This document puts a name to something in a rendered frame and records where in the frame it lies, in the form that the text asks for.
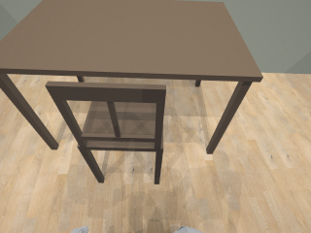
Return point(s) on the table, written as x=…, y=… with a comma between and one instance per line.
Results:
x=136, y=39

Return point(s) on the chair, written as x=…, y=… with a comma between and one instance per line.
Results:
x=121, y=117

